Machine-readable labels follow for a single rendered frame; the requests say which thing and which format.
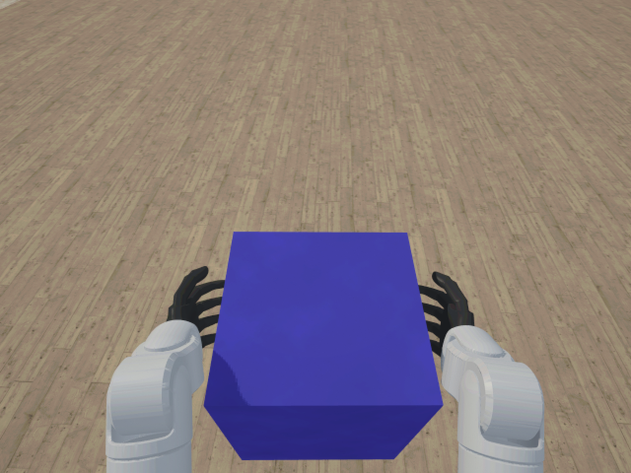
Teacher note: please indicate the robot left hand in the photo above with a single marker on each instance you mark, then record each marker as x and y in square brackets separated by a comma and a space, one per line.
[185, 306]

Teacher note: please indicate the robot right hand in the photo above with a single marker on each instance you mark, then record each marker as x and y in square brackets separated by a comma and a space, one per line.
[454, 312]

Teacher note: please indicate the robot left forearm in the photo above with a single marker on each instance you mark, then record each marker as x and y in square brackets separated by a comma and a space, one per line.
[149, 402]

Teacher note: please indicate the carton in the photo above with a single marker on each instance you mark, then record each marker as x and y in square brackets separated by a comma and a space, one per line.
[322, 350]

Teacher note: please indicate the robot right forearm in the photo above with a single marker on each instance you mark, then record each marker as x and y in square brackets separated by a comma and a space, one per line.
[500, 421]

